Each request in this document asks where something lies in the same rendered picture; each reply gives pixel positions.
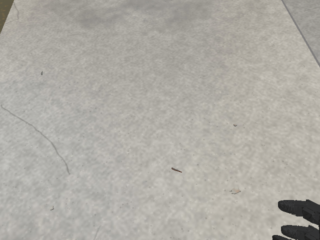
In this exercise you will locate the robot right hand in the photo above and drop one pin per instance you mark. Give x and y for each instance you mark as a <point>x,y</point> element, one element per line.
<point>309,210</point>

